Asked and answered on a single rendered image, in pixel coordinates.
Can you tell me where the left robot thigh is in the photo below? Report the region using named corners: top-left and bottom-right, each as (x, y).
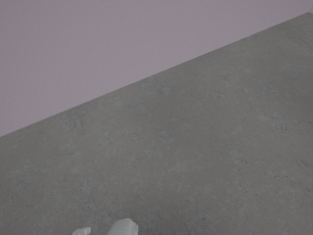
top-left (106, 219), bottom-right (138, 235)

